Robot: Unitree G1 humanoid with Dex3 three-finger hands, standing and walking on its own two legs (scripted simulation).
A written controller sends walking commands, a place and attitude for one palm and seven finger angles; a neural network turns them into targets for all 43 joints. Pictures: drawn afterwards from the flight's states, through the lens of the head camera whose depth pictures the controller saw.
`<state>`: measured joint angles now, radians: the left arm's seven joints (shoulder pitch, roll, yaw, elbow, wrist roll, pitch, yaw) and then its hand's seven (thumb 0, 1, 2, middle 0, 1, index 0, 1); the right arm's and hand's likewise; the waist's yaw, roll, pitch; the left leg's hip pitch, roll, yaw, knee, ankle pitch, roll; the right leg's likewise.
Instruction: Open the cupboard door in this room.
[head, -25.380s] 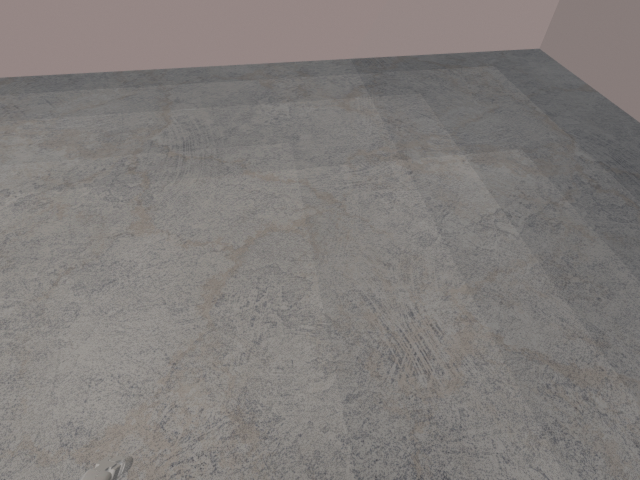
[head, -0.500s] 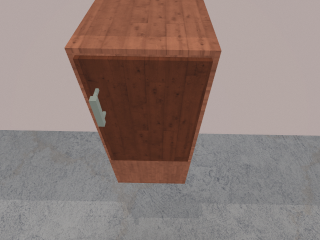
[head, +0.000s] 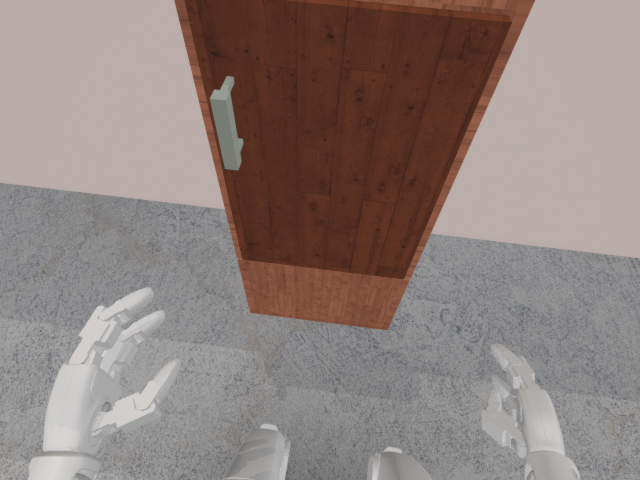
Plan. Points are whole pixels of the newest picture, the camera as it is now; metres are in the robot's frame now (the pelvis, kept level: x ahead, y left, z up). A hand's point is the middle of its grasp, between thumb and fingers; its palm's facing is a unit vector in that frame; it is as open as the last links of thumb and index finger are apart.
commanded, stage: raise the hand with hooked fingers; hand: left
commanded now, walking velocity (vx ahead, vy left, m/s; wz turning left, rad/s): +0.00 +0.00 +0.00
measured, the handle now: (230, 124) +0.57 +0.21 +0.10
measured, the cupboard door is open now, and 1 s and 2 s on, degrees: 0 0 0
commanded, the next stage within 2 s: move the hooked fingers beside the handle in 1.56 s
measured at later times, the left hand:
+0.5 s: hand (132, 316) +0.26 +0.24 +0.08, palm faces +0.00 -1.00 -0.08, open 12.3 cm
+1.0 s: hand (103, 249) +0.31 +0.28 +0.12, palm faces +0.04 -1.00 -0.06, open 13.9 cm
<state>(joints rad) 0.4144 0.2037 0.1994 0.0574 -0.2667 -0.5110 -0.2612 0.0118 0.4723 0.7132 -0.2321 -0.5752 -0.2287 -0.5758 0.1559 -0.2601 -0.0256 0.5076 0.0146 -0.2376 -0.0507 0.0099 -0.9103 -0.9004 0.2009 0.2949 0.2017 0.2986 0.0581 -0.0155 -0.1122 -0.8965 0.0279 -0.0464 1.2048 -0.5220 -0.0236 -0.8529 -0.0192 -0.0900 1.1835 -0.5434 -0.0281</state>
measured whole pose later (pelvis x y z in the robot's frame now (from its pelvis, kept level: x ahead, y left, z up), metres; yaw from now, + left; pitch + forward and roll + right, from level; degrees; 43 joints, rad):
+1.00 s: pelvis +0.02 +0.02 +0.04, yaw -1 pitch +11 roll -2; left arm 0.00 0.39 0.42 0.33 -0.35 -0.28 -0.45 -0.01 -0.49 0.30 -0.30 -1.19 -0.30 -1.19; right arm 0.27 -0.27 0.05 0.57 0.04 -0.21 -0.08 0.01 -0.91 -0.90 0.21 0.30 0.21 0.30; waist 0.00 0.02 -0.09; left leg -0.70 0.03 -0.02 0.97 -0.45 0.00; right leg -0.65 -0.01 -0.07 0.91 -0.45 0.00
